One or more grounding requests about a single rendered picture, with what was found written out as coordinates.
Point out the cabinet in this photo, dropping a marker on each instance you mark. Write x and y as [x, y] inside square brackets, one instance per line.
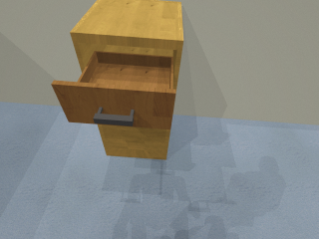
[143, 27]

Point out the drawer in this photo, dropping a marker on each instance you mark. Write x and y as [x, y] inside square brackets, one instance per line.
[119, 83]

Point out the handle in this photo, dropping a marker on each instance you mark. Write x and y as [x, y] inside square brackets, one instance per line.
[100, 118]

